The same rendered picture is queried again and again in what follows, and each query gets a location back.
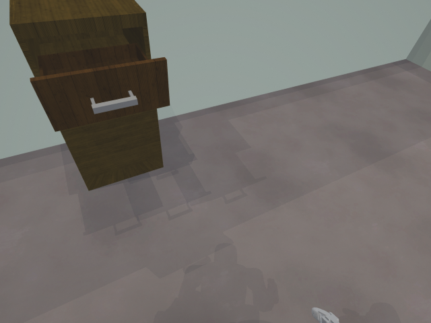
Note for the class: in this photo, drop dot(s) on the drawer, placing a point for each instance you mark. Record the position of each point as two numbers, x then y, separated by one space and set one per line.
69 79

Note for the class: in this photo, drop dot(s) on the robot right hand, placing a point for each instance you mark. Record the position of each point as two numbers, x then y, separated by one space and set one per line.
324 317

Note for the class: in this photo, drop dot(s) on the cabinet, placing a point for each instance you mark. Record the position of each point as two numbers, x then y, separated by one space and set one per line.
112 150

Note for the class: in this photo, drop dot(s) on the handle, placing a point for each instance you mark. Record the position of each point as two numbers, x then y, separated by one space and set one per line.
114 104

